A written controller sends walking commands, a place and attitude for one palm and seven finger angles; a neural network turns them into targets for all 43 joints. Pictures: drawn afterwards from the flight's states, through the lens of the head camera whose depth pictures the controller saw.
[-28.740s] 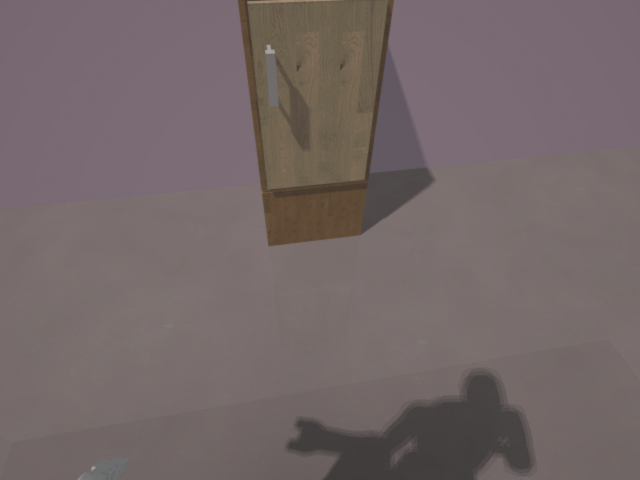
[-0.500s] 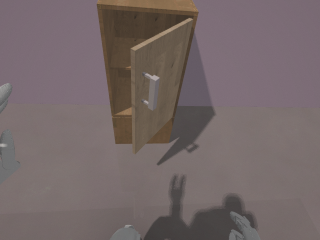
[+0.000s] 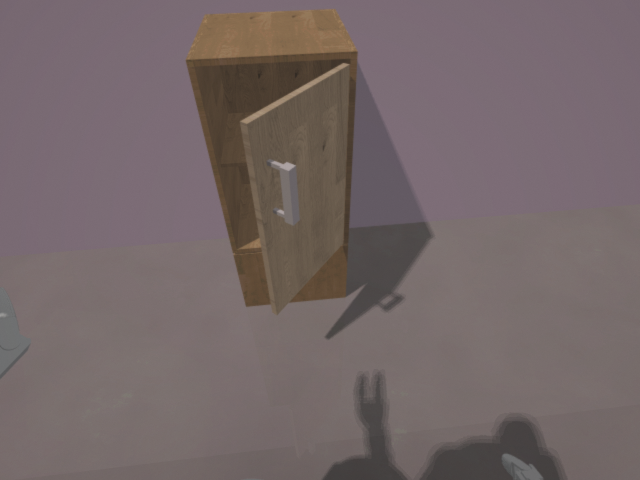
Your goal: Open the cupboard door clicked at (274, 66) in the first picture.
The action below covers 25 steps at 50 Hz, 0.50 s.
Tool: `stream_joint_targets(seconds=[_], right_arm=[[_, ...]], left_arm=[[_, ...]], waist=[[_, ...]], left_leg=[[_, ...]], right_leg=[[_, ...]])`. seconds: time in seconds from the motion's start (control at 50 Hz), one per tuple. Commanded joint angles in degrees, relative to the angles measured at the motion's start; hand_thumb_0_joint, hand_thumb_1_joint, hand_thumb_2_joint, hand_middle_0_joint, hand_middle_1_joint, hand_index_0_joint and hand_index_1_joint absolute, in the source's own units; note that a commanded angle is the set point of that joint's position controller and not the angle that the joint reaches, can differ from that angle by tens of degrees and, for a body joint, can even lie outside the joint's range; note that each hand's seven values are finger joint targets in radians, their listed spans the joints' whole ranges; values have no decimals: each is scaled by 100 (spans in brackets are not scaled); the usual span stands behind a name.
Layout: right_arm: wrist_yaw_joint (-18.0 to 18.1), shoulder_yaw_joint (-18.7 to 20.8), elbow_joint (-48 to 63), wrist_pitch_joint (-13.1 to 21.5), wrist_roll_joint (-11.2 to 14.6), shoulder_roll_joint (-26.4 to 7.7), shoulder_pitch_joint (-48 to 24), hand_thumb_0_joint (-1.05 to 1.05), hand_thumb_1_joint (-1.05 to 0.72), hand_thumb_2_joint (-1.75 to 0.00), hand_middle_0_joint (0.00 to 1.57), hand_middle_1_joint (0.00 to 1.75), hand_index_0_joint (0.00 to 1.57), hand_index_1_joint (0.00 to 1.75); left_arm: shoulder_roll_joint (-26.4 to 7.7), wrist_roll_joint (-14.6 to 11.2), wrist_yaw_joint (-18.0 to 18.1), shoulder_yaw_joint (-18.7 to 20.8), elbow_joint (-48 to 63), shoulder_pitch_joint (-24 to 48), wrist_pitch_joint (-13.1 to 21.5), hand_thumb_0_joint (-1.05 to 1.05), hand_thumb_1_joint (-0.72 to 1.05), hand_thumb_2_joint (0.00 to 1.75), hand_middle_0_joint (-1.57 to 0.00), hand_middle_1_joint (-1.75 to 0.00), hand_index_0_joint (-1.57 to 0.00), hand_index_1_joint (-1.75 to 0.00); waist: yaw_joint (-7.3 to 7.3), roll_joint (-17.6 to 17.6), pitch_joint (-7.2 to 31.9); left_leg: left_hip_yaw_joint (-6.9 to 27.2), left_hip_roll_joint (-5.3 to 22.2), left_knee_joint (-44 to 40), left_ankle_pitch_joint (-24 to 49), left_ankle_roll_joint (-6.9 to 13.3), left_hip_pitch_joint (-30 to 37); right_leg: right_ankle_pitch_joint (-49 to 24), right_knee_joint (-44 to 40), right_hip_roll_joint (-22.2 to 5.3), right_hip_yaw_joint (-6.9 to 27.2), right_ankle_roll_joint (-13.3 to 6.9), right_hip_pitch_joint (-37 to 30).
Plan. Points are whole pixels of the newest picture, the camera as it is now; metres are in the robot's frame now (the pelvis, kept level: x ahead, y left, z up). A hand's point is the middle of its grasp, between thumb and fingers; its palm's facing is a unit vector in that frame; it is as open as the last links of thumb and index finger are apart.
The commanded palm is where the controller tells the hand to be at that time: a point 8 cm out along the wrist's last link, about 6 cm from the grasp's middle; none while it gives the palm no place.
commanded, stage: stop stepping back and stand still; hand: left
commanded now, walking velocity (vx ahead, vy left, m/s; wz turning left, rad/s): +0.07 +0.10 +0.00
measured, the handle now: (282, 192) +0.69 +0.13 -0.02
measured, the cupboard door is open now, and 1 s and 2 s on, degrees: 49 49 49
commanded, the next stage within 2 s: let the arm hang, fingers relaxed in 0.92 s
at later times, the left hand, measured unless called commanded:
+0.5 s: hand (18, 340) +0.20 +0.30 +0.16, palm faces +0.46 -0.73 -0.51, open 7.4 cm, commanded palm +0.13 +0.34 +0.17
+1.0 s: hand (7, 347) +0.20 +0.32 +0.15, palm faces +0.39 -0.77 -0.51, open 7.4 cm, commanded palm none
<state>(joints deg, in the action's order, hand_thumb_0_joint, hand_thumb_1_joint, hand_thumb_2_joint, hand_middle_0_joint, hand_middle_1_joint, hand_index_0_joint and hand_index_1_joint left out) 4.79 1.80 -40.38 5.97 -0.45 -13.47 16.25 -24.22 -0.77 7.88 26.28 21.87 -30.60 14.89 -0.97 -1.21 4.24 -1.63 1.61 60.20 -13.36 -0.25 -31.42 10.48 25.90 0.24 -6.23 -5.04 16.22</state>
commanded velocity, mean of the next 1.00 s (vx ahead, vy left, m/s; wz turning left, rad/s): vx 0.01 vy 0.00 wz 0.00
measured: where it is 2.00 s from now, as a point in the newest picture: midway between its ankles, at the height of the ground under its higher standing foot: outside the picture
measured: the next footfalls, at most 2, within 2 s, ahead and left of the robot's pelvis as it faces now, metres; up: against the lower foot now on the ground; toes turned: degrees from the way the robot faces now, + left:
left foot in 0.20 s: +0.02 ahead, +0.16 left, +0.00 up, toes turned +3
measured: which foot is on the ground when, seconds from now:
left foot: up 0.00-0.18, down 0.20-1.00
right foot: down 0.00-1.00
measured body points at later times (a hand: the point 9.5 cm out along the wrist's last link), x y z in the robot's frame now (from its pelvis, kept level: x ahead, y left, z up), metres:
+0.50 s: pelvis +0.00 +0.03 -0.01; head +0.02 +0.02 +0.44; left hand +0.17 +0.34 +0.19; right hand +0.17 -0.19 -0.11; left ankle -0.03 +0.15 -0.74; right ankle +0.04 -0.05 -0.74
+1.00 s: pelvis +0.00 +0.06 +0.00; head +0.02 +0.05 +0.45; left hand +0.17 +0.36 +0.18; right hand +0.18 -0.18 -0.09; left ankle -0.02 +0.15 -0.74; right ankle +0.04 -0.05 -0.74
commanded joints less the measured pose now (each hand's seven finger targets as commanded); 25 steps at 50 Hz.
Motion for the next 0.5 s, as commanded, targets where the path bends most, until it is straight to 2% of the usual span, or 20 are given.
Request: stream_joint_targets(seconds=[0.0,0.02,0.06,0.1,0.12,0.14,0.16,0.18,0.2,0.22,0.24,0.26,0.28,0.32,0.34,0.38,0.4,0.42,0.46,0.48], right_arm=[[115,135,962,399,20,-545,-656,0,-90,-90,20,30,20,30],[121,140,998,415,17,-559,-664,0,-90,-90,20,30,20,30],[111,130,1086,439,0,-552,-704,0,-90,-90,20,30,20,30],[85,126,1156,453,-18,-548,-734,0,-90,-90,20,30,20,30],[83,120,1189,451,-43,-547,-700,0,-90,-90,20,30,20,30],[88,144,1233,441,-27,-601,-673,0,-90,-90,20,30,20,30],[73,125,1320,429,-58,-610,-658,0,-90,-90,20,30,20,30],[52,145,1370,420,-53,-686,-692,0,-90,-90,20,30,20,30],[-7,138,1390,437,-2,-687,-723,0,-90,-90,20,30,20,30],[-53,134,1390,461,17,-643,-768,0,-90,-90,20,30,20,30],[-39,112,1265,437,-5,-540,-742,0,-90,-90,20,30,20,30],[-42,63,1316,450,13,-467,-838,0,-90,-90,20,30,20,30],[-53,35,1319,453,51,-482,-847,0,-90,-90,20,30,20,30],[-98,50,1261,426,96,-511,-782,0,-90,-90,20,30,20,30],[-118,80,1267,396,94,-507,-749,0,-90,-90,20,30,20,30],[-176,109,1183,307,133,-482,-584,0,-90,-90,20,30,20,30],[-184,119,1187,267,150,-478,-610,0,-90,-90,20,30,20,30],[-176,100,1197,240,136,-465,-667,0,-90,-90,20,30,20,30],[-153,45,1230,199,130,-438,-779,0,-90,-90,20,30,20,30],[-137,26,1224,186,105,-450,-792,0,-90,-90,20,30,20,30]], left_arm=[[-593,-1,155,23,236,579,108,0,90,90,-20,-30,-20,-30],[-584,-4,190,16,293,499,68,0,90,90,-20,-30,-20,-30],[-642,13,265,46,651,429,31,0,90,90,-20,-30,-20,-30],[-838,48,332,164,1286,598,27,0,90,90,-20,-30,-20,-30],[-918,51,363,245,1551,612,40,0,90,90,-20,-30,-20,-30],[-1031,35,388,302,1833,637,59,0,90,90,-20,-30,-20,-30],[-1041,26,402,330,2108,693,116,0,90,90,-20,-30,-20,-30],[-1069,25,422,409,2259,686,174,0,90,90,-20,-30,-20,-30],[-1084,49,441,443,2406,731,180,0,90,90,-20,-30,-20,-30],[-1146,45,441,537,2387,641,168,0,90,90,-20,-30,-20,-30],[-1369,13,391,730,2303,493,157,0,90,90,-20,-30,-20,-30],[-1113,5,369,617,2253,354,98,0,90,90,-20,-30,-20,-30],[-1090,-5,355,639,2069,238,55,0,90,90,-20,-30,-20,-30],[-890,-58,301,510,1562,130,33,0,90,90,-20,-30,-20,-30],[-802,-87,274,439,1375,96,28,0,90,90,-20,-30,-20,-30],[-833,-114,264,450,1034,12,1,0,90,90,-20,-30,-20,-30],[-835,-109,264,438,994,28,-12,0,90,90,-20,-30,-20,-30],[-866,-96,264,476,992,-10,-10,0,90,90,-20,-30,-20,-30],[-830,-121,247,419,1112,-108,-38,0,90,90,-20,-30,-20,-30],[-839,-134,245,440,1201,-146,-37,0,90,90,-20,-30,-20,-30]], waist=[[118,-858,-302],[79,-1142,-291],[19,-1383,-118],[18,-1183,14],[58,-775,76],[81,-154,97],[103,462,116],[80,1123,72],[28,1488,93],[-2,1443,175],[-8,1672,235],[19,1778,-196],[43,1542,-377],[122,795,-348],[156,287,-301],[215,-618,13],[187,-793,3],[147,-896,42],[160,-718,20],[182,-516,48]], left_leg=[[-370,-125,-1675,-644,163,370],[-469,-163,-2019,-682,194,553],[-550,-197,-2683,-771,260,891],[-543,-206,-3374,-757,325,1404],[-448,-182,-3740,-662,364,1747],[-249,-33,-4023,-636,406,2030],[201,282,-4274,-693,536,2203],[949,786,-4345,-473,736,2419],[1399,1197,-4281,166,824,2534],[1243,1236,-4118,1041,740,2507],[896,1138,-4240,491,619,2087],[618,940,-4196,468,524,1538],[407,791,-4045,441,441,1153],[105,410,-3503,407,228,936],[16,189,-3165,181,113,913],[-19,-17,-2447,-461,47,1069],[64,-21,-2266,-783,65,1060],[141,14,-2299,-883,101,1075],[178,78,-2965,-591,138,1394],[179,94,-3434,-166,159,1717]], right_leg=[[2722,-1871,-1346,1736,491,-210],[2745,-1904,-1318,1750,526,-317],[2303,-1758,-1327,1700,435,-716],[1921,-1529,-1343,1665,302,-794],[1690,-1316,-1235,1580,320,-755],[1411,-1011,-1127,1491,381,-697],[1207,-544,-858,1332,451,-532],[751,133,-512,1068,539,-99],[241,751,-299,715,607,192],[206,990,-213,534,642,185],[769,840,-228,526,579,-16],[470,573,-161,408,504,-396],[-38,401,-167,450,483,-782],[-1043,133,-393,970,382,-1132],[-1145,-109,-667,1385,283,-1120],[-609,-793,-1313,2169,66,-1039],[-355,-981,-1459,2239,-2,-978],[-277,-1003,-1460,2094,-14,-1013],[-216,-805,-1278,1643,55,-848],[-42,-670,-1059,1370,179,-724]])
